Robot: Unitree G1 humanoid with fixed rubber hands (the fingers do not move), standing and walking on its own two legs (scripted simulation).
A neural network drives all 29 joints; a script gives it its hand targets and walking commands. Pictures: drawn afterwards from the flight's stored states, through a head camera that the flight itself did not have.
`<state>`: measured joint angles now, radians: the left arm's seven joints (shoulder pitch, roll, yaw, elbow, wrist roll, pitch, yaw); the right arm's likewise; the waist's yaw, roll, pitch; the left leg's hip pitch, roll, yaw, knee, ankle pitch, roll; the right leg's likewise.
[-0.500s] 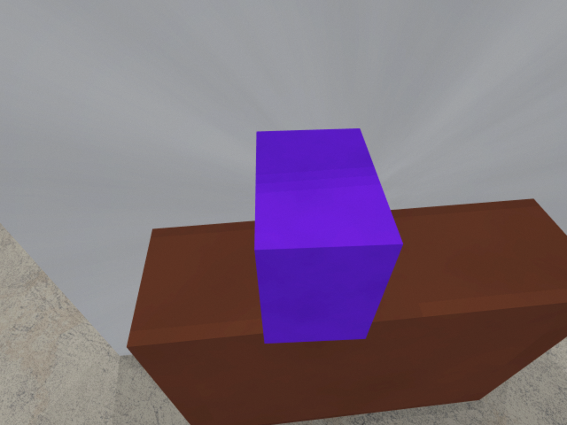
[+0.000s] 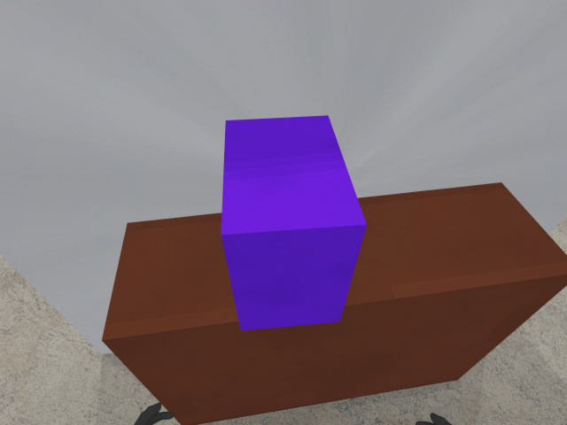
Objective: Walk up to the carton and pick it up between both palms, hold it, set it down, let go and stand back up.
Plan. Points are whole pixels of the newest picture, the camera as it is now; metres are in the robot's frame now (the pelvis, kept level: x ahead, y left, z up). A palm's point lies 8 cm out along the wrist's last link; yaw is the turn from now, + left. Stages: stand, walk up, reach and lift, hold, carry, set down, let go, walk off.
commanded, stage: walk up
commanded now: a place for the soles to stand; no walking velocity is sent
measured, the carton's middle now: (284, 223) +0.44 +0.01 +0.03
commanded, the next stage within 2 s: reach and lift in 1.06 s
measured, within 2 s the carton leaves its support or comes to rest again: neither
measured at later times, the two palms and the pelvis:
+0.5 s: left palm out of the picture +0.11 +0.18 -0.11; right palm out of the picture +0.05 -0.27 -0.11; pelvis -0.01 -0.03 +0.00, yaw -2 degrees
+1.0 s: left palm out of the picture +0.13 +0.18 -0.10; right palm out of the picture +0.08 -0.27 -0.11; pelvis +0.00 -0.03 +0.00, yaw -3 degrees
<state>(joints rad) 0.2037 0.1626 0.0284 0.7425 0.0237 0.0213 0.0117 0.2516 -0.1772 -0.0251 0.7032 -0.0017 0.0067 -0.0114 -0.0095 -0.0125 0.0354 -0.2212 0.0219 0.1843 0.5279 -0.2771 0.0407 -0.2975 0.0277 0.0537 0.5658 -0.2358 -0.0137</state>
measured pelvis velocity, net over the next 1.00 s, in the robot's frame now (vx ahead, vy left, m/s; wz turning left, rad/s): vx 0.00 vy -0.03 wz -0.05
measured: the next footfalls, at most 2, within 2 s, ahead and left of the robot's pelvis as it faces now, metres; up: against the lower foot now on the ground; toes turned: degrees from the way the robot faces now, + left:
none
